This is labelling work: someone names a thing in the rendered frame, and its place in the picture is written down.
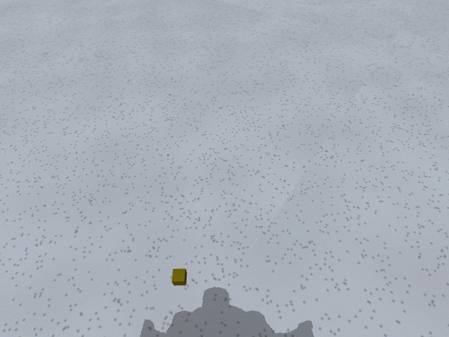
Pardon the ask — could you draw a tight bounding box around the cube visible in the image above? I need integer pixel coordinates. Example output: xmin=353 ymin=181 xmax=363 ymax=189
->
xmin=172 ymin=269 xmax=187 ymax=286

